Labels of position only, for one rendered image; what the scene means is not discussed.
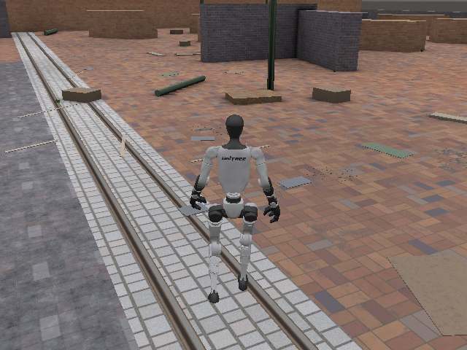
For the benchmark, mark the left robot forearm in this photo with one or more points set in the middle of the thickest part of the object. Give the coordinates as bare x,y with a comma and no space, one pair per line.
197,189

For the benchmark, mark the left robot hand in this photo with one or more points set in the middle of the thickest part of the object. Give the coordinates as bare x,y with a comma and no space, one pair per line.
199,199

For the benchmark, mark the right robot upper arm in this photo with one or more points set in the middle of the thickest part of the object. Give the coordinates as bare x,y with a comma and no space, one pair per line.
260,164

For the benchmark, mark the left robot upper arm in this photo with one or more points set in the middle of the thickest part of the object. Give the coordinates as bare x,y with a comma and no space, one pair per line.
206,165

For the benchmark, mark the left robot foot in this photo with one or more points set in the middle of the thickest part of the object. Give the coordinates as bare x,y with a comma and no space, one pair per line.
213,298

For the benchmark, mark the left robot thigh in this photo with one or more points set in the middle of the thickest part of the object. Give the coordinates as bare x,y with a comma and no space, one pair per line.
215,217

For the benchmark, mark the right robot forearm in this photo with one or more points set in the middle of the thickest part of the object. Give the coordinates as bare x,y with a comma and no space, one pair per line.
270,196

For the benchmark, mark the right robot hand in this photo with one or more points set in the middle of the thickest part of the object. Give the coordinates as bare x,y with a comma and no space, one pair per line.
274,211

